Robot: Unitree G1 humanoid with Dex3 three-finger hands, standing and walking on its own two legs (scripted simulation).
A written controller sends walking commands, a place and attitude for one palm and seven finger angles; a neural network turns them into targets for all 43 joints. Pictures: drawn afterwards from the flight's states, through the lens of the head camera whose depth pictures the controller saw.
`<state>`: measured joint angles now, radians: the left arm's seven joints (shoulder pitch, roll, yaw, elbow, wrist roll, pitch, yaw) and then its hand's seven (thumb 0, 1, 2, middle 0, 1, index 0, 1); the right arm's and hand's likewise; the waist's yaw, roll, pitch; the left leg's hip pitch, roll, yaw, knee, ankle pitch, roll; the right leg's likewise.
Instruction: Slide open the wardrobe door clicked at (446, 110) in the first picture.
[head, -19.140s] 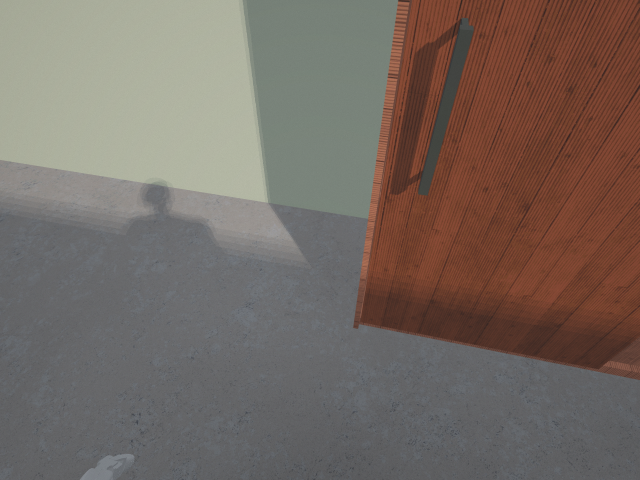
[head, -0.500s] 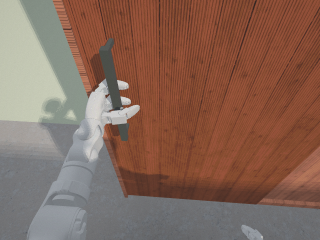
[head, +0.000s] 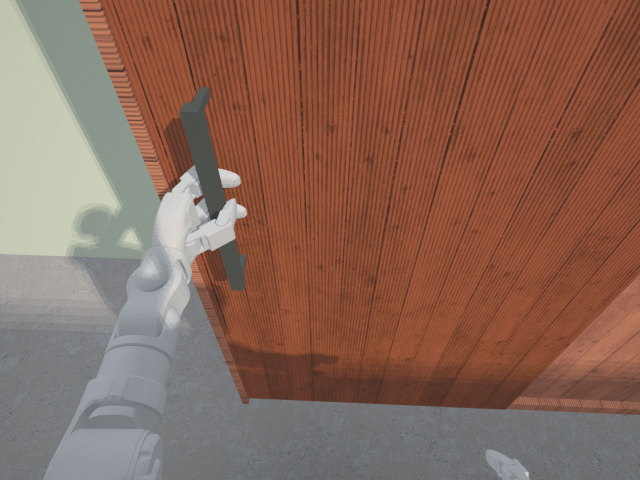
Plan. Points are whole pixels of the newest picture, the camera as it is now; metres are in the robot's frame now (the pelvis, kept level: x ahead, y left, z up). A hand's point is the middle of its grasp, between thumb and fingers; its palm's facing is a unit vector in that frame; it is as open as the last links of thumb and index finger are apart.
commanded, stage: grip the handle and tug to test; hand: left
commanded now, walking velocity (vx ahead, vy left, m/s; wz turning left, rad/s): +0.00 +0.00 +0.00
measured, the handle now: (223, 205) +0.46 +0.15 +0.11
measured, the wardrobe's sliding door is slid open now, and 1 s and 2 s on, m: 0.00 0.00 0.09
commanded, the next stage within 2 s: tug the door sideways, standing still in 0.44 s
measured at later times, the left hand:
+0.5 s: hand (227, 228) +0.39 +0.13 +0.13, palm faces -0.05 -1.00 +0.01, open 5.9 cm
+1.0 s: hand (234, 226) +0.39 +0.12 +0.13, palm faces +0.03 -1.00 -0.01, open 5.8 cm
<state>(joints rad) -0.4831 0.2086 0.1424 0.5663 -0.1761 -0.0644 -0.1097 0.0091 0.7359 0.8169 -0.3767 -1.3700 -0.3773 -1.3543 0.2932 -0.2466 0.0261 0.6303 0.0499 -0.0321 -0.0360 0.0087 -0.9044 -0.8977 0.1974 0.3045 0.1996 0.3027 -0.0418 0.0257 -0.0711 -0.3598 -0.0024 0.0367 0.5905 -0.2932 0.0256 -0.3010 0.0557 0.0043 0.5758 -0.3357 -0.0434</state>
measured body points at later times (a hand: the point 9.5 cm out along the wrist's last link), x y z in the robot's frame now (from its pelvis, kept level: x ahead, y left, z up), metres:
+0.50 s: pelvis +0.03 +0.00 +0.00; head +0.02 -0.01 +0.45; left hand +0.39 +0.18 +0.13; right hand +0.16 -0.25 -0.09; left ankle +0.01 +0.10 -0.73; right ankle -0.03 -0.09 -0.73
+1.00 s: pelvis +0.02 +0.01 +0.00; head +0.03 -0.01 +0.45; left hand +0.39 +0.17 +0.13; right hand +0.19 -0.21 -0.11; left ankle +0.01 +0.10 -0.73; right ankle -0.03 -0.09 -0.73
